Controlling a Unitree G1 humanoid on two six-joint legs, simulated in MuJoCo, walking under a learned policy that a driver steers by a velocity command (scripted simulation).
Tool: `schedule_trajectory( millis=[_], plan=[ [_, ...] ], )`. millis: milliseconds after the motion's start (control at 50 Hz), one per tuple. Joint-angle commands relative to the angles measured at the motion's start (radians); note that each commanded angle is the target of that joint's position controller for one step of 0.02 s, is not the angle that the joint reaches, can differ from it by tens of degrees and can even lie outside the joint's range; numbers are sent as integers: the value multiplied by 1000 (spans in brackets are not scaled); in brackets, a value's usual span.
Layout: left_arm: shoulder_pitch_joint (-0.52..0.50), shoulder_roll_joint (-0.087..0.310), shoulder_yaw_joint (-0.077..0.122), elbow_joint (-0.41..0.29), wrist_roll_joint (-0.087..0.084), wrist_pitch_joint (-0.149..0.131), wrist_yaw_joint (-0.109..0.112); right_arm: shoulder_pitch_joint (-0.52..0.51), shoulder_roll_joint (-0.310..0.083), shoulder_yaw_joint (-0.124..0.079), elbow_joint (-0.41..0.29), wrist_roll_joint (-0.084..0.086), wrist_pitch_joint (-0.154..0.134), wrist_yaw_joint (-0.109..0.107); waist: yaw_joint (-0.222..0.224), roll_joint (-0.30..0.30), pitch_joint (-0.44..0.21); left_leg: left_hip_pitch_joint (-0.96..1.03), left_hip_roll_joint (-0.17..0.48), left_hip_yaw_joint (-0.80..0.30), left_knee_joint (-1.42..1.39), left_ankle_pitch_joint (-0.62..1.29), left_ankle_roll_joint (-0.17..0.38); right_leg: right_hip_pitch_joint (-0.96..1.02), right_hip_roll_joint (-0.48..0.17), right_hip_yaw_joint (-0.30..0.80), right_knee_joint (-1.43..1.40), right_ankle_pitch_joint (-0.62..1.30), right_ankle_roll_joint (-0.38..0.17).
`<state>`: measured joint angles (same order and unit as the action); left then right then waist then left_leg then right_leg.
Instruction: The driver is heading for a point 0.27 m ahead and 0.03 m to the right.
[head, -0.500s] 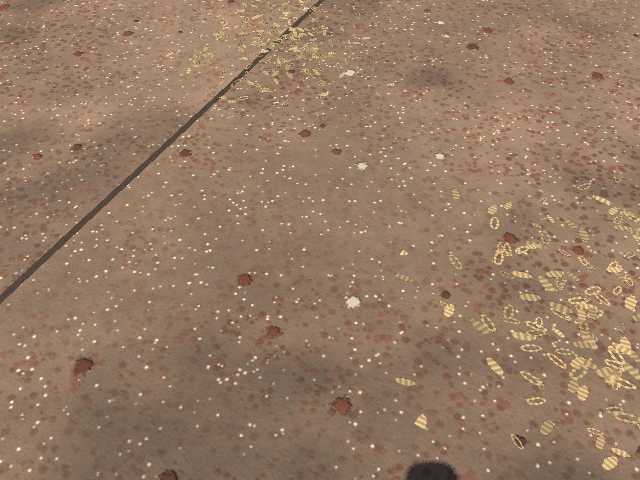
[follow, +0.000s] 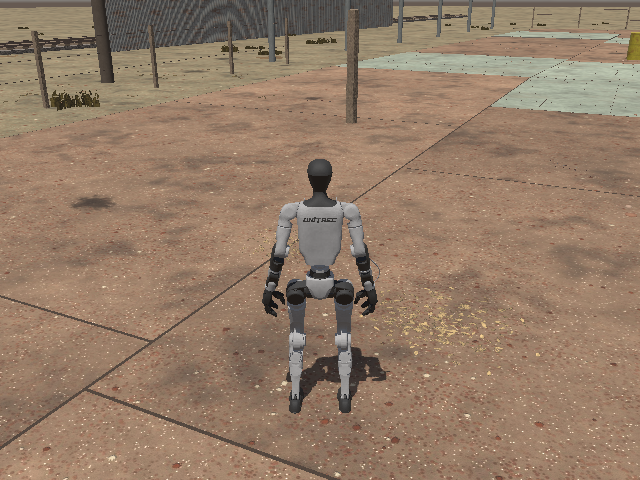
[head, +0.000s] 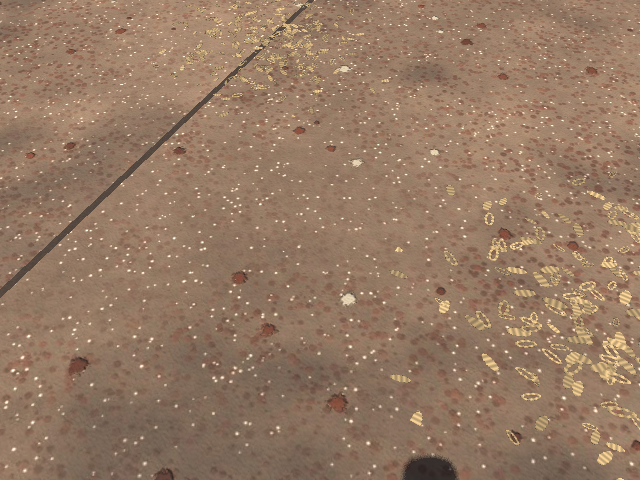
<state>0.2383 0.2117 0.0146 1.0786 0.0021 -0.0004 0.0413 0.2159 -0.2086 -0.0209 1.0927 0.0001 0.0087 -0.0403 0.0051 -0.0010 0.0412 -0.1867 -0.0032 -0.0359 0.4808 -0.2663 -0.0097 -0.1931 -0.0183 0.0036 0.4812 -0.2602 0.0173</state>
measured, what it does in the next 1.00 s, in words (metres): walks ahead: right foot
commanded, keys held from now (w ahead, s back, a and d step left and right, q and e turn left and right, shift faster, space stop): no key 0.20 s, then w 0.22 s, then no key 0.58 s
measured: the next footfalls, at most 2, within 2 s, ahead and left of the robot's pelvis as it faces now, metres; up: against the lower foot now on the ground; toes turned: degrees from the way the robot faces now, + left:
right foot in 0.92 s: +0.15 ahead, -0.11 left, +0.00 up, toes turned -1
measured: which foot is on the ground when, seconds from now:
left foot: down 0.00-1.00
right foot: down 0.00-0.70, up 0.72-0.90, down 0.92-1.00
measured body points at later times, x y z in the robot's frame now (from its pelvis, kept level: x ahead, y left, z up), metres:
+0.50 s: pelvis +0.05 +0.00 -0.02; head +0.06 +0.00 +0.43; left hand +0.03 +0.25 -0.17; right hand +0.04 -0.25 -0.17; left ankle +0.00 +0.13 -0.74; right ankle +0.00 -0.13 -0.74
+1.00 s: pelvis +0.11 +0.02 -0.01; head +0.12 +0.02 +0.44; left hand +0.16 +0.26 -0.16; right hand +0.13 -0.22 -0.16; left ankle +0.03 +0.12 -0.74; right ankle +0.11 -0.11 -0.74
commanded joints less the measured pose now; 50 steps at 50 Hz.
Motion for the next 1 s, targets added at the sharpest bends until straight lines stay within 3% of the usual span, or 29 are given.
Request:
schedule_trajectory(
  millis=[20,200,220,260,280,320,420,440,480,520,560,600,620,640,660,680,700,720,740,760,780,800,840,880,900,920,940,960,1000],
  plan=[
    [44,99,15,-17,0,-6,3,36,-98,-13,-15,0,-6,-3,-1,3,5,-23,14,-6,-84,132,19,-16,-7,3,-82,108,-13],
    [70,85,10,-3,-2,-6,4,62,-87,-6,0,1,-7,-4,-2,1,12,-32,12,-1,-83,124,17,-22,-4,3,-81,103,-16],
    [90,73,8,8,-1,-4,5,81,-75,-3,11,1,-6,-5,-2,1,-13,-23,1,10,-87,26,20,-13,7,-8,-83,6,-18],
    [93,95,17,5,-13,-1,11,89,-99,-13,9,12,-4,-10,-4,0,33,-86,-21,21,-63,-310,47,-70,28,-14,-59,-317,-47],
    [87,102,19,-4,-14,-4,12,86,-104,-15,0,13,-8,-11,-5,-1,79,-136,-12,5,-64,-420,65,-117,17,6,-62,-427,-65],
    [95,93,20,-15,-19,-26,7,92,-91,-14,-12,18,-32,-5,-4,-1,122,-178,20,-37,-60,-446,92,-154,-14,55,-59,-458,-94],
    [142,85,23,-27,-32,-77,-18,117,-70,-13,-30,30,-86,19,3,-11,103,-181,33,-72,-14,-373,122,-124,-43,127,-45,-408,-141],
    [141,84,22,-31,-33,-83,-21,105,-60,-10,-37,30,-93,21,6,-22,111,-186,18,-54,7,-294,119,-108,-43,136,-48,-339,-148],
    [153,109,27,-40,-26,-91,-23,107,-60,-8,-47,18,-106,25,5,-56,80,-174,-33,9,97,-2,103,-54,-41,148,-19,-16,-162],
    [202,120,33,-33,-21,-93,-27,135,-67,-11,-37,9,-111,34,16,-53,-13,-152,-45,34,213,335,61,53,-48,141,87,378,-165],
    [255,103,32,-18,-21,-78,-22,124,-77,-16,-38,18,-111,41,35,-41,-93,-163,-41,34,299,460,45,125,-44,112,165,616,-144],
    [306,93,24,1,-13,-60,-13,61,-45,-10,-56,21,-113,52,66,-112,-103,-251,-49,59,407,364,20,192,-117,166,134,875,-177],
    [279,70,10,1,-8,-52,-8,11,-14,-1,-77,20,-110,56,55,-163,-66,-305,-37,66,377,65,13,200,-174,203,92,972,-193],
    [177,64,1,-18,-14,-47,-4,0,16,8,-93,19,-104,57,-4,-197,-9,-307,-20,70,218,-236,14,177,-203,205,84,1007,-185],
    [57,84,1,-51,-17,-37,1,96,0,2,-58,19,-95,55,-84,-145,-12,-85,-13,69,-48,-80,21,67,-163,154,136,964,-139],
    [63,164,26,-68,-14,-37,1,184,-103,-30,-20,18,-69,43,-84,-19,-66,124,-6,-8,-61,342,27,-37,-86,115,228,724,-81],
    [81,135,18,-73,5,-50,-2,272,-187,-50,11,19,-46,28,-97,274,-103,322,158,-152,1,984,85,-243,24,15,453,169,-6],
    [154,75,11,-40,-1,-55,-13,246,-72,-7,-1,7,-39,24,-51,273,-138,297,310,-234,31,1317,173,-269,19,60,539,-329,21],
    [132,60,15,-37,-27,-48,-17,199,-21,12,-19,-10,-44,25,-40,172,-82,205,319,-210,11,1276,213,-253,-2,84,583,-386,31],
    [86,30,12,-49,-37,-39,-14,135,-52,8,-34,-14,-49,24,-22,112,-42,156,292,-175,-25,1132,220,-262,-15,66,570,-366,41],
    [61,4,8,-54,-32,-27,-7,60,-91,2,-54,-5,-52,22,-1,78,-6,122,261,-139,-46,1000,206,-269,-40,45,484,-320,48],
    [40,7,10,-56,-23,-18,1,18,-97,1,-63,-3,-51,17,10,79,3,91,224,-102,-56,947,185,-229,-51,30,387,-267,56],
    [45,10,11,-46,-23,-7,5,13,-106,-2,-53,-3,-39,10,17,112,-10,65,166,-47,-42,933,164,-120,-21,-15,222,-154,65],
    [79,20,15,-24,-23,2,6,21,-109,-5,-38,15,-31,8,39,104,-26,40,149,-31,-31,860,143,3,-4,-42,26,92,45],
    [81,38,19,-21,-11,7,6,52,-115,-11,-24,23,-33,12,35,78,-27,20,133,-37,-48,719,116,67,-13,-19,-34,238,26],
    [76,75,25,-28,0,15,10,85,-120,-18,-18,14,-37,17,14,14,-41,6,92,-31,-68,460,85,119,-49,29,-34,429,4],
    [30,116,33,-34,-8,19,11,130,-86,-17,-10,-3,-35,21,-35,-78,-17,-12,31,2,-110,248,60,104,-51,26,16,472,-33],
    [-4,102,36,-36,-15,20,9,134,-53,-10,-2,-10,-30,20,-29,-84,7,-22,12,19,-119,184,43,89,-48,26,31,404,-55],
    [-14,88,41,-30,-9,9,9,94,-50,-10,-6,3,-25,16,-6,-27,18,-29,7,32,-92,241,29,86,-39,34,25,402,-52]
  ],
)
